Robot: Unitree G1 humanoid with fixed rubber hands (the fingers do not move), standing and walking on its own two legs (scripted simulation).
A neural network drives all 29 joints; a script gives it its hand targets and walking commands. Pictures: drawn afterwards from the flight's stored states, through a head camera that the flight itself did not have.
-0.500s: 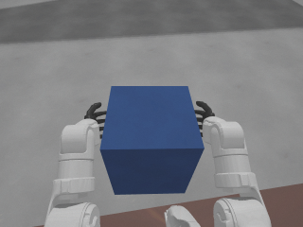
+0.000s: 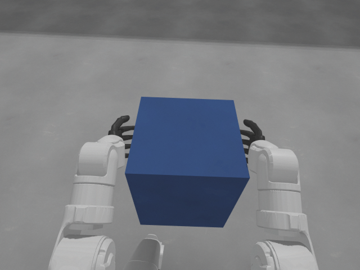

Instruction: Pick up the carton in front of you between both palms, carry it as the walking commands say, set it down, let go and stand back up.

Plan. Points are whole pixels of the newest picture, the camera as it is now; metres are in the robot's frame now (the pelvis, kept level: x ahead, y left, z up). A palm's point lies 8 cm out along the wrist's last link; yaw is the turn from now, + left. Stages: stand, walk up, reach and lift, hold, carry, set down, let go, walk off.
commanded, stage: carry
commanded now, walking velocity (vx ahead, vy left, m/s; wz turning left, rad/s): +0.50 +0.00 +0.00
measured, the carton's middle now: (184, 165) +0.34 +0.03 +0.01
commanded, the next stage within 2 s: none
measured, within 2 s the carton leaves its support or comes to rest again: neither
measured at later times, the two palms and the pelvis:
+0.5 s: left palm (161, 76) +0.72 +0.15 -0.03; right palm (245, 85) +0.71 -0.15 -0.03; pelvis +0.38 +0.02 -0.08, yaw +0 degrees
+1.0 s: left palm (163, 25) +0.99 +0.18 +0.03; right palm (236, 30) +1.00 -0.12 +0.03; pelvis +0.72 +0.02 -0.07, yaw +2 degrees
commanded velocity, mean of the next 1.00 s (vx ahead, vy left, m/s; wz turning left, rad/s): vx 0.50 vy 0.00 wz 0.00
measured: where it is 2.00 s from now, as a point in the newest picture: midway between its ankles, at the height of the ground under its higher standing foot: (188, 111)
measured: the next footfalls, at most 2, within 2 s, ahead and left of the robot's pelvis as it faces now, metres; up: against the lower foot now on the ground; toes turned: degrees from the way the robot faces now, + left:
left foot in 0.16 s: +0.33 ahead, +0.11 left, -0.12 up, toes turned +2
right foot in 0.56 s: +0.62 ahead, -0.08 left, -0.12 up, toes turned -5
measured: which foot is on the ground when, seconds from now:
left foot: up 0.00-0.14, down 0.16-0.56, up 0.58-1.00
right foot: down 0.00-0.16, up 0.18-0.54, down 0.56-1.00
